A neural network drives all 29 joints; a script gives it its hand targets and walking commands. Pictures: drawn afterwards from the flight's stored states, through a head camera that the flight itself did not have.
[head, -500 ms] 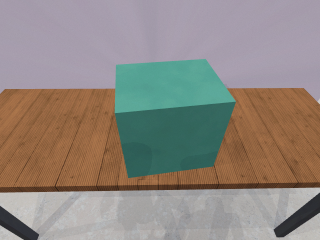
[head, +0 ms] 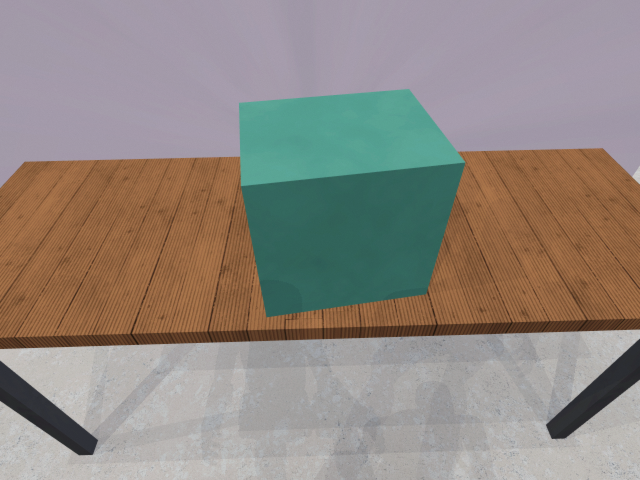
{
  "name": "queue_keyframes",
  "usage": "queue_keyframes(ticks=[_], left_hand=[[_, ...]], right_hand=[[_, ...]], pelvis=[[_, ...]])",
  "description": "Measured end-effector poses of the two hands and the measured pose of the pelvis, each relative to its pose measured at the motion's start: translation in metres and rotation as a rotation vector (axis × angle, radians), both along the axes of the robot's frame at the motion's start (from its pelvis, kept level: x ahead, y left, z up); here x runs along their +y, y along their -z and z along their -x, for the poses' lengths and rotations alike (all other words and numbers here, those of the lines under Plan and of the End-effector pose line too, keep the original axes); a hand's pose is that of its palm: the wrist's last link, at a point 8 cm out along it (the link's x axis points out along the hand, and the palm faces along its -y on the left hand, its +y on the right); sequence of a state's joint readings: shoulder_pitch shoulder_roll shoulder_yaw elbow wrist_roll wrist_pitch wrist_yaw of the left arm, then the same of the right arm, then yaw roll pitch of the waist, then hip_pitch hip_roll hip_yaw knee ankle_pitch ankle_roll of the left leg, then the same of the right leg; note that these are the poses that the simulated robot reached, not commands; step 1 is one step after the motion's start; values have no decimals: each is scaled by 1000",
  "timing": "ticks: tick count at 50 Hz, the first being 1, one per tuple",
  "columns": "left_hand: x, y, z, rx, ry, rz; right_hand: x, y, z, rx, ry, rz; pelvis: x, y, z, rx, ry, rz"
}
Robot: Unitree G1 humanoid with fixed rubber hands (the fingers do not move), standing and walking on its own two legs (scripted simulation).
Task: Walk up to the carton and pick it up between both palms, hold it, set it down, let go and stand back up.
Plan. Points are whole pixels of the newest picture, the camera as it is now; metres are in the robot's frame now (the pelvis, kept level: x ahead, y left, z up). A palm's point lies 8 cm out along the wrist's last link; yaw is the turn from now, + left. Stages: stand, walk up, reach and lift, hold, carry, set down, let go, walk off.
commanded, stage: stand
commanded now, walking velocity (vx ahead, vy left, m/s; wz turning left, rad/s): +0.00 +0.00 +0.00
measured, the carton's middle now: (337, 203) +0.53 +0.00 +0.06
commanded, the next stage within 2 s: none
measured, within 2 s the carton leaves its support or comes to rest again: neither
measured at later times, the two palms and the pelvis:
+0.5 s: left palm out of the picture +0.01 +0.24 -0.16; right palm out of the picture -0.14 -0.23 -0.14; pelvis -0.04 +0.00 -0.02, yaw -3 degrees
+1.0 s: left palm out of the picture -0.09 +0.18 -0.12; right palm out of the picture -0.01 -0.30 -0.15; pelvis +0.00 -0.05 +0.00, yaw -3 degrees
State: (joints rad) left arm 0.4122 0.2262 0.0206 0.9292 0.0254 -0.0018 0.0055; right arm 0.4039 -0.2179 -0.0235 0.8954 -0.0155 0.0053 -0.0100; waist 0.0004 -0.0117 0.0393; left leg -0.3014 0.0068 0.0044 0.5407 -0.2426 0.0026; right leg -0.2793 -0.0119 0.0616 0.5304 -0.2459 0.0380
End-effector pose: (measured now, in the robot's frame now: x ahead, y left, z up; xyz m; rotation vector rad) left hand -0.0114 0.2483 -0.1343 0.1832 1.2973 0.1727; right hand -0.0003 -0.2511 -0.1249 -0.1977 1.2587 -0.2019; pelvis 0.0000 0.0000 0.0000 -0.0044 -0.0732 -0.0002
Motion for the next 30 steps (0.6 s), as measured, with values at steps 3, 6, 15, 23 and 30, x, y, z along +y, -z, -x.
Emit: queue_keyframes(ticks=[3, 6, 15, 23, 30], left_hand=[[0, 1, 12, 21, -9, -4], [-1, 1, 22, 32, -19, -7], [3, 21, 23, -15, -40, -6], [1, 33, -18, -111, 90, 33], [-10, 8, -3, -74, 91, 16]], right_hand=[[-2, 2, 9, 13, 4, 3], [-4, 3, 16, 21, 11, 4], [-1, 15, 52, 31, 2, 19], [24, 23, 127, 99, 173, 14], [21, 13, 143, 164, 180, -31]], pelvis=[[-1, 1, 7, 2, 0, -1], [-2, 1, 13, 2, 2, -3], [5, 17, 30, -17, -14, 18], [7, 22, 38, -61, 52, -15], [-7, 5, 46, -14, 75, -22]])
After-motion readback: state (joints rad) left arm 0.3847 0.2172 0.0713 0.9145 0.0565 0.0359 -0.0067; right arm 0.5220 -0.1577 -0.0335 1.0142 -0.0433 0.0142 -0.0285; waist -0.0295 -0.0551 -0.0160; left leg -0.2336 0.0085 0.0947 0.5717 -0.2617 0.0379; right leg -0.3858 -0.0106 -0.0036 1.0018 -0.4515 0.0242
